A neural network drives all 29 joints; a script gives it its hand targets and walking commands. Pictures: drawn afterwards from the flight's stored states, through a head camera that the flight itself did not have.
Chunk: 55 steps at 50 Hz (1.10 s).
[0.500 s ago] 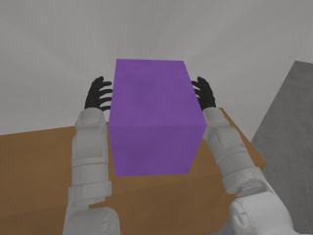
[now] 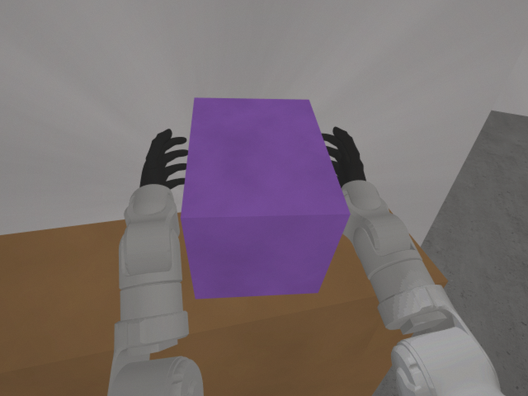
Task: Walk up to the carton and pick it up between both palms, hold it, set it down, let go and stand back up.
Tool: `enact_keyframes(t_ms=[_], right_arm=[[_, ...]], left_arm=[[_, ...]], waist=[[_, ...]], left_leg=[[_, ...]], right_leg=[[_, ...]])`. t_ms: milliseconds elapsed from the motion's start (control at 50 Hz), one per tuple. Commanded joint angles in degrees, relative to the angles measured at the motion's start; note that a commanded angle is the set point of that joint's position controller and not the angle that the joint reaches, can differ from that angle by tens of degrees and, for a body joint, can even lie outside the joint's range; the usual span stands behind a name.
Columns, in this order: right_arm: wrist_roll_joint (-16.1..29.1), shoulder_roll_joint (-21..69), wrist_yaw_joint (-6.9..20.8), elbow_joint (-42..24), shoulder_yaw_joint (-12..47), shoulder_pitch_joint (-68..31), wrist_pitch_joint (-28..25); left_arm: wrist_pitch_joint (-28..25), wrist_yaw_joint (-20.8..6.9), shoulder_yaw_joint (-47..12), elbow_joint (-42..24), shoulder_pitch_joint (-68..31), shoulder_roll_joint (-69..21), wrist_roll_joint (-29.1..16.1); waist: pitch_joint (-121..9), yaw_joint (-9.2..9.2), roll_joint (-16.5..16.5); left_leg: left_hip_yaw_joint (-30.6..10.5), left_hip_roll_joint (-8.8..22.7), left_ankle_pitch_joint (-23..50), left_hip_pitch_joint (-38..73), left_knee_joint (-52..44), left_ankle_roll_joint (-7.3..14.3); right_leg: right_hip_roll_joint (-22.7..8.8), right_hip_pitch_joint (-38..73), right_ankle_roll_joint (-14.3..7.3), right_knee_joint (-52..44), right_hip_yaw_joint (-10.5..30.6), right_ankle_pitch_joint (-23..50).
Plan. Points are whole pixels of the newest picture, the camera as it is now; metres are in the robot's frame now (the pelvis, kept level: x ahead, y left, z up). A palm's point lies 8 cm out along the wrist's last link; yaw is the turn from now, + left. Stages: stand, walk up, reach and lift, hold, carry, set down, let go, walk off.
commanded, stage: hold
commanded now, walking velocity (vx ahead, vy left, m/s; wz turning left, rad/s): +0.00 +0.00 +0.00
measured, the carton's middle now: (255, 193) +0.37 +0.01 +0.17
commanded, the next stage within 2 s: none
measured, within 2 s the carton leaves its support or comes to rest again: neither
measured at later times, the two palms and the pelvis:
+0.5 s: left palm (161, 187) +0.36 +0.14 +0.20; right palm (349, 184) +0.36 -0.14 +0.19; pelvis +0.00 +0.00 +0.00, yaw +0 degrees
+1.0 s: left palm (161, 188) +0.36 +0.14 +0.20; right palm (349, 186) +0.36 -0.14 +0.19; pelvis +0.00 +0.00 +0.00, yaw +0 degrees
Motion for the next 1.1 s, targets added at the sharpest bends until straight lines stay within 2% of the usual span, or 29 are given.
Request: enact_keyframes(t_ms=[0,80,160,280,320,340,380,400,480,520,580,640,700,740,780,800,840,900,980,1000,1080], right_arm=[[0.7,36.9,5.6,-12.3,16.5,-40.3,-3.1],[1.1,37.4,6.0,-14.7,16.8,-43.5,-4.4],[1.0,36.6,5.9,-13.5,16.2,-43.0,-4.5],[2.7,37.0,5.2,-17.9,18.8,-43.9,-5.2],[2.6,36.8,5.3,-17.6,19.3,-43.3,-5.0],[2.4,36.6,5.4,-18.1,19.3,-43.3,-5.1],[2.0,36.9,5.7,-17.2,18.8,-42.6,-5.0],[1.9,37.3,5.7,-16.4,18.7,-41.9,-4.9],[2.8,36.8,5.4,-17.6,20.3,-41.5,-4.7],[3.1,36.8,5.2,-17.4,20.4,-41.7,-4.6],[2.4,37.1,5.3,-15.8,19.0,-40.6,-4.8],[2.8,37.1,5.2,-18.3,19.9,-41.5,-5.0],[2.5,36.5,4.9,-17.8,19.7,-40.1,-4.6],[2.5,36.0,5.1,-18.0,19.2,-40.2,-4.8],[2.4,36.0,5.3,-18.5,19.3,-41.5,-5.0],[2.1,36.3,5.3,-18.5,19.0,-41.7,-5.1],[2.1,36.4,5.1,-18.5,19.4,-40.5,-5.0],[2.6,36.7,5.0,-18.5,20.0,-40.7,-4.8],[3.0,36.2,5.0,-19.5,20.8,-41.1,-4.8],[2.7,36.1,5.0,-19.7,20.4,-41.6,-4.9],[2.1,35.8,5.5,-16.3,18.4,-40.8,-4.6]], left_arm=[[-1.6,-9.4,-28.0,1.8,-36.0,-29.3,-5.8],[-2.2,-9.6,-29.5,0.2,-37.7,-32.0,-6.8],[-1.6,-10.0,-28.5,2.0,-36.6,-31.4,-6.1],[-2.5,-9.6,-31.9,-3.0,-37.7,-32.4,-8.2],[-2.7,-9.2,-32.0,-2.4,-37.0,-31.6,-8.1],[-2.7,-9.0,-31.6,-2.1,-36.5,-31.3,-7.9],[-2.7,-9.0,-31.3,-1.9,-36.5,-31.2,-7.7],[-2.7,-9.1,-30.6,-1.7,-36.3,-30.7,-7.1],[-2.3,-9.4,-29.8,-1.7,-34.0,-30.1,-6.4],[-2.1,-9.6,-29.4,-1.3,-34.2,-30.1,-6.2],[-2.4,-9.5,-30.6,-3.1,-36.2,-30.7,-6.5],[-2.4,-9.6,-31.3,-4.0,-35.7,-31.2,-7.0],[-2.2,-9.7,-30.7,-3.8,-34.8,-30.5,-6.8],[-2.0,-9.8,-31.2,-2.8,-34.5,-30.6,-7.0],[-2.0,-9.6,-31.0,-2.7,-34.7,-31.2,-6.9],[-1.9,-9.6,-30.5,-2.2,-34.5,-30.5,-6.8],[-2.0,-9.7,-30.9,-2.4,-34.0,-30.4,-6.9],[-2.3,-9.6,-31.4,-4.0,-35.4,-30.9,-7.2],[-2.3,-9.5,-31.5,-3.7,-34.6,-31.0,-7.4],[-2.3,-9.4,-31.8,-3.8,-35.2,-31.2,-7.3],[-1.8,-9.3,-30.0,-1.6,-34.4,-30.4,-6.2]], waist=[[-13.4,0.09,3.0],[-17.8,-0.23,4.8],[-15.6,-0.34,5.4],[-21.4,-1.31,5.4],[-21.8,-1.22,5.3],[-21.3,-0.57,5.1],[-20.0,-0.74,4.6],[-18.8,-0.17,3.9],[-20.2,0.19,3.1],[-19.1,0.41,3.5],[-17.9,-0.32,5.1],[-19.7,-0.61,4.8],[-19.1,-0.67,4.6],[-19.2,-0.93,4.7],[-18.2,-0.84,5.0],[-18.5,-0.48,3.7],[-18.2,-0.63,3.6],[-19.8,-1.14,4.2],[-20.3,-0.5,4.3],[-20.5,-0.83,4.7],[-16.6,-0.13,4.4]], left_leg=[[3.6,-3.3,5.2,2.7,-4.8,-0.1],[3.1,-3.3,11.7,6.2,-3.0,-1.0],[3.5,-3.3,11.3,5.7,-3.0,-1.3],[3.0,-3.7,17.1,8.2,-0.9,-2.0],[2.7,-3.7,15.8,8.0,-1.0,-1.8],[2.6,-3.6,14.6,7.4,-1.3,-1.4],[2.6,-3.3,13.0,6.9,-2.1,-1.3],[3.1,-3.5,13.4,6.5,-2.2,-0.8],[2.9,-3.7,15.2,7.3,-2.1,-0.6],[3.0,-3.7,14.5,6.9,-2.2,-0.8],[3.1,-3.7,14.8,6.9,-2.0,-1.2],[2.9,-3.7,15.1,7.2,-1.5,-1.2],[2.8,-3.7,16.1,7.5,-1.4,-1.4],[2.8,-3.5,15.1,7.4,-1.6,-1.5],[2.9,-3.4,15.2,7.5,-1.6,-1.6],[2.9,-3.6,14.6,7.1,-1.6,-1.2],[3.3,-3.7,14.4,6.9,-1.9,-1.0],[2.9,-3.6,16.3,8.1,-1.4,-1.2],[2.8,-3.8,16.1,7.2,-1.4,-1.1],[2.7,-3.5,15.4,7.4,-1.6,-1.3],[2.9,-3.2,12.4,6.4,-2.4,-1.0]], right_leg=[[3.3,0.6,2.7,-2.3,-1.3,3.5],[3.7,0.9,2.1,-1.4,-1.5,7.6],[3.6,0.6,2.0,-1.9,-1.5,6.2],[4.1,2.8,2.6,-0.7,-1.8,12.6],[3.9,1.8,2.6,-0.6,-1.7,12.1],[3.8,1.7,2.7,-0.7,-1.8,11.1],[3.8,1.0,2.4,-0.8,-1.9,9.3],[3.7,1.4,2.8,-1.1,-1.9,10.2],[3.5,3.4,3.1,-0.7,-1.1,13.5],[3.6,3.1,2.9,-0.8,-1.3,11.9],[3.5,1.4,2.5,-1.3,-1.3,11.1],[3.5,2.7,2.8,-0.7,-1.2,13.1],[3.6,3.3,3.0,-0.6,-1.5,13.9],[3.7,2.6,2.7,-0.8,-1.6,12.1],[3.8,1.3,2.2,-1.1,-1.8,10.6],[3.8,1.9,2.5,-1.1,-2.0,10.6],[3.5,2.3,2.8,-0.9,-1.4,12.3],[3.8,2.4,2.8,-0.7,-1.7,13.8],[3.8,3.6,2.6,-0.7,-1.4,14.0],[3.8,3.0,2.5,-0.6,-1.6,12.9],[3.7,1.4,2.1,-1.2,-1.8,8.5]])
